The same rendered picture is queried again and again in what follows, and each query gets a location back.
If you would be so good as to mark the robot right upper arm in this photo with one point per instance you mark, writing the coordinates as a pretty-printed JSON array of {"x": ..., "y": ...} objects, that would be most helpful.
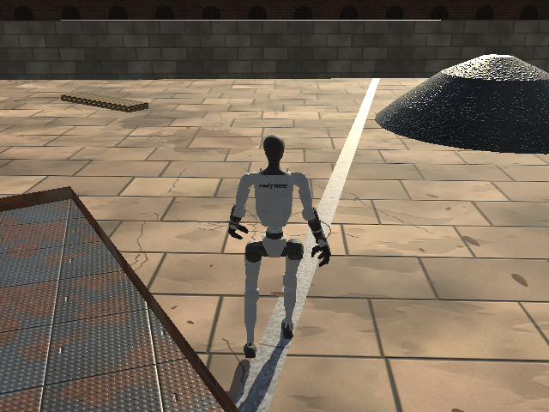
[{"x": 300, "y": 180}]

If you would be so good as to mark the left robot forearm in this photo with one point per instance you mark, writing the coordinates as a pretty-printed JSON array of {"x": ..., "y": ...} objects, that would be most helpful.
[{"x": 234, "y": 221}]

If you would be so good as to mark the robot right hand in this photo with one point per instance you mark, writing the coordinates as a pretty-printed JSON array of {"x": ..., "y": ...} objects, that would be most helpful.
[{"x": 325, "y": 254}]

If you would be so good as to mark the right robot forearm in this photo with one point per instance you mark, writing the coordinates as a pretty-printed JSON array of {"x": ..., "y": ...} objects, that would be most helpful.
[{"x": 317, "y": 230}]

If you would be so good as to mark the robot left hand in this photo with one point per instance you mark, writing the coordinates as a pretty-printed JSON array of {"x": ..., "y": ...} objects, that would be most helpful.
[{"x": 235, "y": 235}]

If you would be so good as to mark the robot left upper arm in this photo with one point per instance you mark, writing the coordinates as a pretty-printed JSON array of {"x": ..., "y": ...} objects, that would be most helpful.
[{"x": 246, "y": 181}]

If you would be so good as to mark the robot head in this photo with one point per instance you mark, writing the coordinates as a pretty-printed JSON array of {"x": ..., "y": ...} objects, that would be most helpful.
[{"x": 274, "y": 148}]

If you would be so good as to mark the robot right thigh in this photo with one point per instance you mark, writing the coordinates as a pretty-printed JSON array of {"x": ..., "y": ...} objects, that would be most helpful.
[{"x": 295, "y": 251}]

